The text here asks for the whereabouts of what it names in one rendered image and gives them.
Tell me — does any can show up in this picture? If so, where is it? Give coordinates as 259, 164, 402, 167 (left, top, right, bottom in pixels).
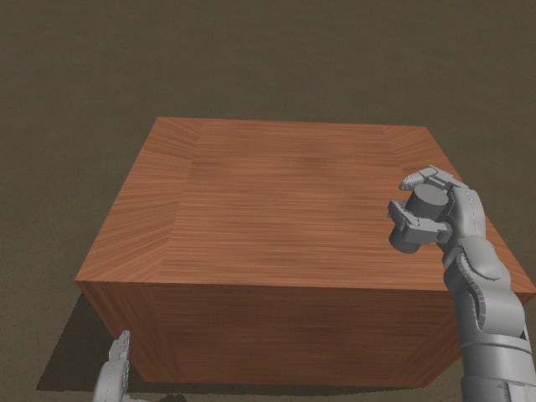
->
389, 184, 449, 254

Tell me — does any left robot hand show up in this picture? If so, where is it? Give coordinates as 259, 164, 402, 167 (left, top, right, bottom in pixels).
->
91, 330, 149, 402

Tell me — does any right robot arm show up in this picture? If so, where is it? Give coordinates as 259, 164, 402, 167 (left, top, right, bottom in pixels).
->
442, 237, 536, 402

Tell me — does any right robot hand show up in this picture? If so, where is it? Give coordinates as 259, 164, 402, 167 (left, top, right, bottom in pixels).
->
387, 165, 486, 253

